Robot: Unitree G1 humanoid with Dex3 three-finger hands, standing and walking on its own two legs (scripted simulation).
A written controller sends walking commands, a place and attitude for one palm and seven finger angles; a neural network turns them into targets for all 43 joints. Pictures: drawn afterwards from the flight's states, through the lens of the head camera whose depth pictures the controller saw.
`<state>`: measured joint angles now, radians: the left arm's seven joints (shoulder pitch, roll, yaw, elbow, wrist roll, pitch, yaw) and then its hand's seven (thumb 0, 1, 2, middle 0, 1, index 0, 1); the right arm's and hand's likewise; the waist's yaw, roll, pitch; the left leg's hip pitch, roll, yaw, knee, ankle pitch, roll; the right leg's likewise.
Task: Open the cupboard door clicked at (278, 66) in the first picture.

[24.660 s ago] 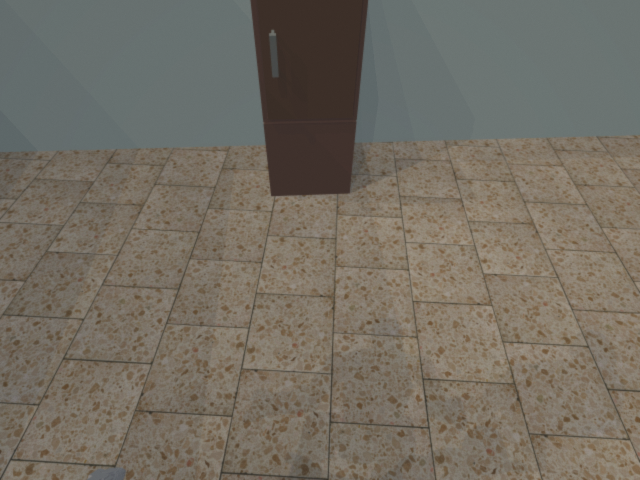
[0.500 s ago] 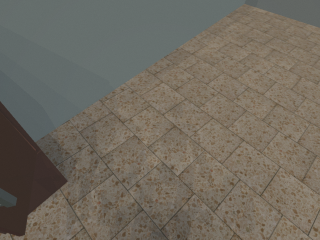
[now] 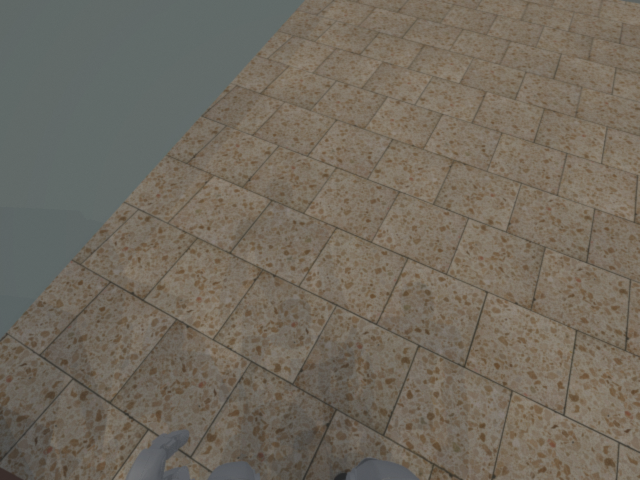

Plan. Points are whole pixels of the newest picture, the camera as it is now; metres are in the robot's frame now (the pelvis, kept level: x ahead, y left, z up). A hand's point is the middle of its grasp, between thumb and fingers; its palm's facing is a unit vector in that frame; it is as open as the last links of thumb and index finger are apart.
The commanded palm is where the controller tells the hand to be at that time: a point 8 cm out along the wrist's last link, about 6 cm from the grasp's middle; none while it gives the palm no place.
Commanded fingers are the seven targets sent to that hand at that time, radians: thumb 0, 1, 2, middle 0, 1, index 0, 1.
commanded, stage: walk to a spot facing it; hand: left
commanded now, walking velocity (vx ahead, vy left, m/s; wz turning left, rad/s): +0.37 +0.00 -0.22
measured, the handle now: out of the picture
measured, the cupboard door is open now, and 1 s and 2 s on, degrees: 54 54 54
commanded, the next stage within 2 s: turn to face it in 0.96 s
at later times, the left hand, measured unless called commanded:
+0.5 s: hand (195, 460) +0.16 +0.18 -0.17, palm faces -0.02 -0.99 -0.11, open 7.4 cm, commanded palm none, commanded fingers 0.00 0.90 0.90 -0.20 -0.30 -0.20 -0.30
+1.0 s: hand (288, 196) +0.64 +0.07 -0.14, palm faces -0.30 -0.93 -0.23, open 7.4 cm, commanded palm none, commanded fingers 0.00 0.90 0.90 -0.20 -0.30 -0.20 -0.30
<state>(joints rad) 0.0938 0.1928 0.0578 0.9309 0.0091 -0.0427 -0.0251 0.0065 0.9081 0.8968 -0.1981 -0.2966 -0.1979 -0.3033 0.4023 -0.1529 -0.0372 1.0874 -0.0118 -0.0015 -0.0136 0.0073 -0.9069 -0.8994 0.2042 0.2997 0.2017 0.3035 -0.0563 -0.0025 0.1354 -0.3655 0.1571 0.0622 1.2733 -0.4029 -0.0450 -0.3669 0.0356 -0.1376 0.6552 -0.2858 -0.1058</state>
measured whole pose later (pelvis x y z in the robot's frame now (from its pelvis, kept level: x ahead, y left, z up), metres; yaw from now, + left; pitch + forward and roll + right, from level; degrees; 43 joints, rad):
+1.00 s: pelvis +0.46 -0.08 +0.01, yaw -16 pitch +0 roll +1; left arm 0.08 0.20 0.05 0.97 0.01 -0.07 -0.01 0.01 0.91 0.90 -0.20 -0.30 -0.20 -0.30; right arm 0.46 -0.15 -0.02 1.17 -0.01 -0.02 0.00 0.00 -0.91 -0.90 0.20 0.30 0.20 0.30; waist -0.06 0.01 0.09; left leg -0.27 0.11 0.11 1.09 -0.49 -0.03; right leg -0.35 -0.02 -0.13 0.63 -0.29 -0.08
